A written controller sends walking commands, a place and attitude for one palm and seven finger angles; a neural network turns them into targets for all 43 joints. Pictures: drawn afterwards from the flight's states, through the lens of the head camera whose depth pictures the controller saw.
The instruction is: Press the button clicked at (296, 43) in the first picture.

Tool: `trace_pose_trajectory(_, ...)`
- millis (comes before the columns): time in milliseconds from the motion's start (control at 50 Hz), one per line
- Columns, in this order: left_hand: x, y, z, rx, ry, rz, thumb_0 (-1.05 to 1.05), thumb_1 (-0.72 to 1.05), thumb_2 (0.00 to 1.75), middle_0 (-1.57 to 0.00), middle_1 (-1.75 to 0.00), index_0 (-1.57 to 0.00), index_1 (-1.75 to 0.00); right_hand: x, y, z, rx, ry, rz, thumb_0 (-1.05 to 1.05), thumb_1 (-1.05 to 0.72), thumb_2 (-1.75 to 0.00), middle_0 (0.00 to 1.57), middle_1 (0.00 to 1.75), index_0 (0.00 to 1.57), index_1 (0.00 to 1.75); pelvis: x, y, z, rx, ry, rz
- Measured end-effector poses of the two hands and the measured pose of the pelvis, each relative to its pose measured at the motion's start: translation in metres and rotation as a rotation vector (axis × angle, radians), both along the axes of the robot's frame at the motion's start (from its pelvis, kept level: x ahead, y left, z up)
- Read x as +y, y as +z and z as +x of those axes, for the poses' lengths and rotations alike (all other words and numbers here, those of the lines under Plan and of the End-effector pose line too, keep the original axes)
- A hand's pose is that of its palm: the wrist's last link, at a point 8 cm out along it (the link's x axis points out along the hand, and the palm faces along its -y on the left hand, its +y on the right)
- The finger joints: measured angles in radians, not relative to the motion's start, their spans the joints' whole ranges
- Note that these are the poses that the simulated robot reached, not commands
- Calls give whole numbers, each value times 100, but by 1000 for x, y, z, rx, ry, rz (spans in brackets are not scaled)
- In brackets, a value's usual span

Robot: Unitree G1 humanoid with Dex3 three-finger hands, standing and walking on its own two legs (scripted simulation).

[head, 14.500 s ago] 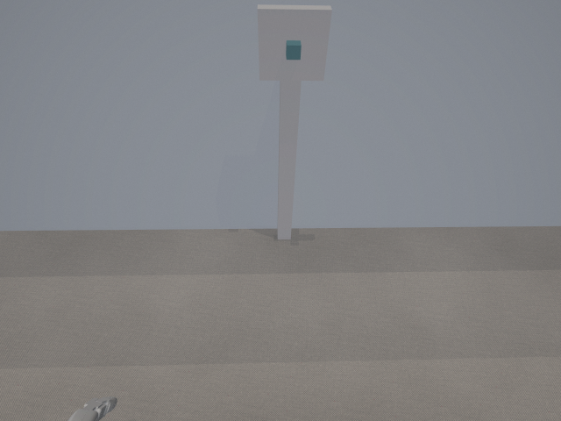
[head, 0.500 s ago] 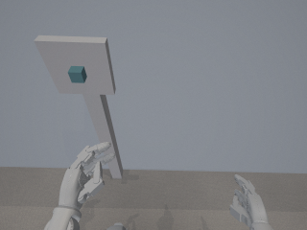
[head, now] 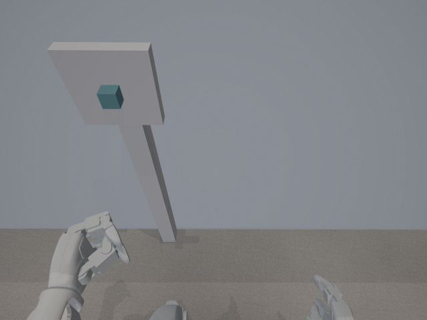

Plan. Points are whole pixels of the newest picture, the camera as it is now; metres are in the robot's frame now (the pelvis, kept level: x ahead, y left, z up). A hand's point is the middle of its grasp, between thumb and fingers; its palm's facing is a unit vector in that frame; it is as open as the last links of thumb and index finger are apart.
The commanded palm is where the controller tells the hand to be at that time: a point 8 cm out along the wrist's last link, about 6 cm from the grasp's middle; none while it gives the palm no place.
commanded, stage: raise the hand and make a fist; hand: left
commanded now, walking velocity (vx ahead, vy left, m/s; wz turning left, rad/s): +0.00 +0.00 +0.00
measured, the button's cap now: (111, 96) +0.50 +0.23 +0.15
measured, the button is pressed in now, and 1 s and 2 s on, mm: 0 0 0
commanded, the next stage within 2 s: aim a knuckle at the button in 1.14 s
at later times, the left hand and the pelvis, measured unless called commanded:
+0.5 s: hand (83, 227) +0.23 +0.21 +0.12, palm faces +0.07 -1.00 -0.06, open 3.1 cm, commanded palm +0.20 +0.26 +0.12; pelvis +0.02 +0.00 +0.02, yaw +2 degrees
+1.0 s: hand (83, 213) +0.25 +0.20 +0.13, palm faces +0.05 -1.00 -0.04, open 3.1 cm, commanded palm +0.22 +0.26 +0.15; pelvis +0.03 -0.01 +0.03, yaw +1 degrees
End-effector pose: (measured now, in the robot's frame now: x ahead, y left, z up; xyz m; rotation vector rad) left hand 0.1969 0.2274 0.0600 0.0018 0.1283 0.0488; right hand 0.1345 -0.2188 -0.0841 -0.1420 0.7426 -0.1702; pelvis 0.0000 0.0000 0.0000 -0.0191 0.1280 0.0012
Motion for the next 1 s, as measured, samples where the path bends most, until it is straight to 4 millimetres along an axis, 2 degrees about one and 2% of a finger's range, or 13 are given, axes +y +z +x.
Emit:
trace_pose_trajectory(100, 21, 28, -10, -143, 76, 98, 2, 90, 89, -123, -143, -123, -142, -12, 3, 2, 18, 44, -56, 2, -90, -89, 21, 30, 21, 30, 4, 1, 4, -1, 16, -7)
trace_pose_trajectory(220, 12, 23, -2, -115, -49, 64, 2, 91, 90, -128, -148, -128, -147, -16, 13, 25, -39, 65, -86, 2, -90, -89, 21, 30, 21, 30, 7, 3, 5, -3, 26, -12)
trace_pose_trajectory(280, 13, 25, 2, -88, -53, 54, 2, 90, 90, -129, -149, -129, -148, -13, 25, 40, -92, 58, -81, 2, -90, -89, 20, 30, 20, 30, 7, 8, 9, -11, 23, -8)
trace_pose_trajectory(420, 31, 59, 8, -187, 47, 77, 2, 90, 89, -129, -150, -130, -149, 2, 44, 69, -176, 110, -46, 2, -90, -89, 20, 30, 20, 30, 3, 16, 19, -41, 32, -6)
trace_pose_trajectory(500, 32, 61, 13, -154, 19, 69, 2, 90, 90, -130, -150, -130, -149, 8, 47, 78, -183, 142, -30, 2, -90, -89, 21, 30, 21, 30, 2, 20, 21, -52, 38, -5)
trace_pose_trajectory(600, 31, 62, 16, -104, -11, 58, 2, 90, 89, -130, -150, -130, -149, 8, 49, 79, -178, 146, -24, 2, -90, -89, 21, 30, 21, 30, 0, 25, 25, -65, 36, -1)
trace_pose_trajectory(720, 40, 85, 23, -184, 25, 71, 2, 90, 89, -130, -150, -130, -149, 0, 48, 72, -155, 143, -31, 2, -90, -89, 21, 30, 21, 30, -4, 29, 26, -83, 38, 3)
trace_pose_trajectory(780, 41, 90, 29, -189, 17, 66, 2, 90, 89, -130, -150, -130, -149, -6, 47, 68, -142, 134, -35, 2, -90, -89, 21, 30, 21, 30, -6, 31, 26, -89, 37, 4)
trace_pose_trajectory(920, 31, 76, 32, -98, -25, 30, 2, 90, 90, -130, -150, -130, -150, -19, 50, 59, -144, 94, -44, 2, -90, -89, 21, 30, 21, 30, -7, 34, 27, -91, 24, 11)
trace_pose_trajectory(1000, 30, 76, 28, -118, 3, 39, 2, 90, 89, -130, -150, -130, -149, -23, 52, 56, -143, 91, -53, 2, -90, -89, 21, 30, 21, 30, -8, 34, 26, -96, 22, 13)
